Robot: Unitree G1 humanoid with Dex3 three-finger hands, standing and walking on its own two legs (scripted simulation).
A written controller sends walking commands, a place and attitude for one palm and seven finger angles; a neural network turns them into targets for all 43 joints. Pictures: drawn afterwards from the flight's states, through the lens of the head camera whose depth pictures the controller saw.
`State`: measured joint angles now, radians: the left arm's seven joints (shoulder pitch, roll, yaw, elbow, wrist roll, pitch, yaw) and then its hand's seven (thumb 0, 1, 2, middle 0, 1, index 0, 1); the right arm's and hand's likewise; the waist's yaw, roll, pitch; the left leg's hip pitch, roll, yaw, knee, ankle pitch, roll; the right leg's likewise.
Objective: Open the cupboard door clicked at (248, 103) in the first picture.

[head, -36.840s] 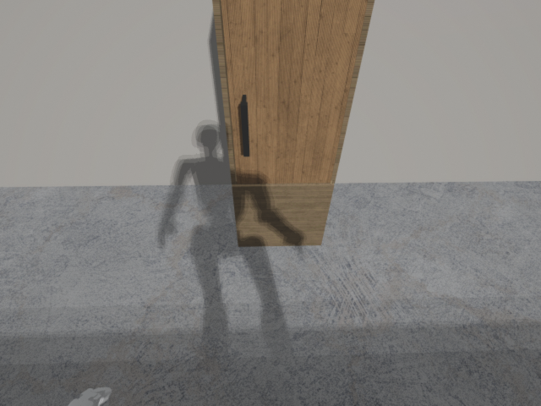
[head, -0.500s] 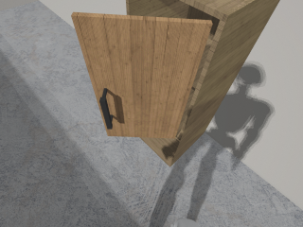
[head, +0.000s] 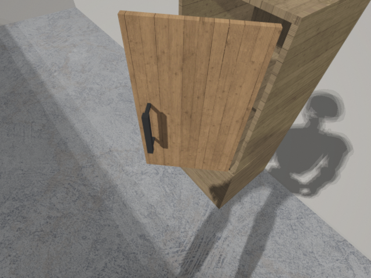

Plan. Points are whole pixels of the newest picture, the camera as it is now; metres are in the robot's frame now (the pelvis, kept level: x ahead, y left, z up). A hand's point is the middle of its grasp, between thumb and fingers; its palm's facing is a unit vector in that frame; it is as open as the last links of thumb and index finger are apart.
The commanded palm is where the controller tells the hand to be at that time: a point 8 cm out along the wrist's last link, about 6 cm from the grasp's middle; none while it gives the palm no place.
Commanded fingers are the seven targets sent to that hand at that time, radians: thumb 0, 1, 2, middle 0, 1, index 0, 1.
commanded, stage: come to a stop and stand still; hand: left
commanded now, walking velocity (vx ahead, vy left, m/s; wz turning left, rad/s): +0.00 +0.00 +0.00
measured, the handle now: (149, 129) +0.53 +0.16 -0.08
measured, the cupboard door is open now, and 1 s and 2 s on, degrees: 45 45 45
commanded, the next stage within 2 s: look again from close up in 0.86 s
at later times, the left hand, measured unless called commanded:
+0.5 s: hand out of the picture -0.05 +0.19 -0.16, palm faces +0.00 -0.98 -0.18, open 7.4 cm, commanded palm none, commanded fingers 0.00 0.90 0.90 -0.20 -0.30 -0.20 -0.30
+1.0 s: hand out of the picture -0.10 +0.17 -0.16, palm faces -0.01 -0.99 -0.13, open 7.4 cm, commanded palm none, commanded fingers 0.00 0.90 0.90 -0.20 -0.30 -0.20 -0.30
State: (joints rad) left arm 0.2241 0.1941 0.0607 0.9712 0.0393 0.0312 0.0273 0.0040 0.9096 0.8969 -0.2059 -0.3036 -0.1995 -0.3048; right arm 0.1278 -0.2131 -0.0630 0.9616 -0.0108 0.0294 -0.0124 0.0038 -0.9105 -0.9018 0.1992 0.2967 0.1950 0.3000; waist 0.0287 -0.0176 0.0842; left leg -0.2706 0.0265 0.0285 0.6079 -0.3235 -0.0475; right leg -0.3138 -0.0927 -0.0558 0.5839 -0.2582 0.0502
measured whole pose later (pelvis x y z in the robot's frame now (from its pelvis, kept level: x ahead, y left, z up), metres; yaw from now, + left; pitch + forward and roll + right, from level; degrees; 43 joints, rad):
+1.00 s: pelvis -0.06 +0.03 +0.01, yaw -1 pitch -1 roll +0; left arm 0.37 0.11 -0.01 1.11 0.02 0.00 0.03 0.01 0.91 0.90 -0.20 -0.30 -0.20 -0.30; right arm 0.34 -0.09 0.00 1.13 -0.01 0.01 -0.02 0.01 -0.91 -0.90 0.20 0.30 0.20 0.30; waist -0.01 -0.01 0.03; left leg -0.27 -0.01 0.07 0.43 -0.14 0.04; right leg -0.16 0.00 -0.05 0.44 -0.27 -0.01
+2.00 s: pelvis -0.07 +0.03 +0.01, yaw -3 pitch -1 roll -1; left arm 0.44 0.15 0.02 1.06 0.04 0.06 -0.01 0.01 0.91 0.90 -0.20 -0.30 -0.19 -0.30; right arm 0.27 -0.17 -0.04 1.09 -0.02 0.03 -0.03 0.01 -0.90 -0.90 0.21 0.30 0.20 0.30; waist 0.01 -0.01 0.02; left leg -0.30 0.01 0.09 0.47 -0.17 0.05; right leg -0.19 -0.01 -0.06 0.48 -0.26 -0.02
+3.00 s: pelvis -0.05 +0.00 +0.01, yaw -2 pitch -1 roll -1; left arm 0.22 0.18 0.07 1.00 0.03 0.06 0.03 0.01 0.92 0.90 -0.20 -0.30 -0.20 -0.30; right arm 0.27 -0.13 -0.05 1.02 -0.02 0.01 -0.02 0.00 -0.91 -0.90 0.20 0.30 0.20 0.30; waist 0.00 -0.06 0.03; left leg -0.23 -0.02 0.12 0.53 -0.29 0.09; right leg -0.41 -0.07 -0.01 0.82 -0.38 0.02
